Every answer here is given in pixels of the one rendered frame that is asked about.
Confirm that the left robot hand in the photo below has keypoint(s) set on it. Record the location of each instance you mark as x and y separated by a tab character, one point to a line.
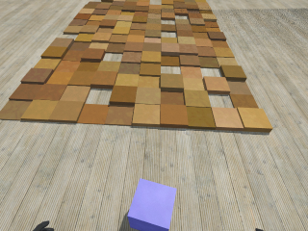
42	226

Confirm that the carton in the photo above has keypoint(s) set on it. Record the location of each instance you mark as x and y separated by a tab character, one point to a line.
152	206

